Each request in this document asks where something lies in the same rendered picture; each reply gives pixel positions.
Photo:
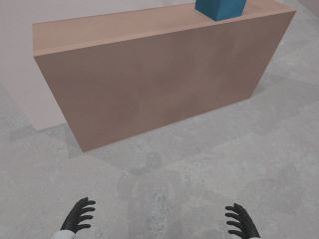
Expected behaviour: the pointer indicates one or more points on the robot right hand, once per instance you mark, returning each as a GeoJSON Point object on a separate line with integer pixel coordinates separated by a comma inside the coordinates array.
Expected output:
{"type": "Point", "coordinates": [245, 224]}

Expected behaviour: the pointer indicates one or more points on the robot left hand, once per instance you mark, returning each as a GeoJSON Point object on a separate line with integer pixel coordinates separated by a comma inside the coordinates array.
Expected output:
{"type": "Point", "coordinates": [74, 217]}

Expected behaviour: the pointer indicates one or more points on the pedestal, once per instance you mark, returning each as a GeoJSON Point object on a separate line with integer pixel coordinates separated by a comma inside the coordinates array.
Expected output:
{"type": "Point", "coordinates": [121, 74]}

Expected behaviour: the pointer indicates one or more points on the carton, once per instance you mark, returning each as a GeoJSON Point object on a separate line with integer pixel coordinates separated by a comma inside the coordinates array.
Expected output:
{"type": "Point", "coordinates": [219, 10]}

